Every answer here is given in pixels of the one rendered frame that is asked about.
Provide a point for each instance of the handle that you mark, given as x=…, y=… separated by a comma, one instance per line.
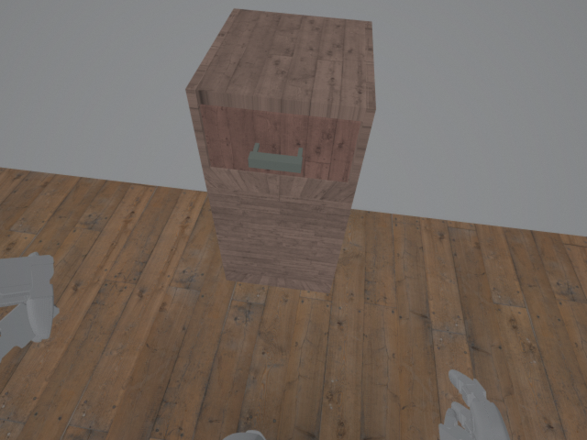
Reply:
x=275, y=162

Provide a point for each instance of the cabinet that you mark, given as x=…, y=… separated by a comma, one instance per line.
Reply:
x=279, y=230

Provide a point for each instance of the left robot hand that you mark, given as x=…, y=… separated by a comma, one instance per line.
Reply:
x=26, y=281

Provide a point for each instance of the right robot hand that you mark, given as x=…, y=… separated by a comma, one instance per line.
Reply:
x=483, y=421

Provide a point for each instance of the drawer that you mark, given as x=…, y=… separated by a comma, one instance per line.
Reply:
x=328, y=143

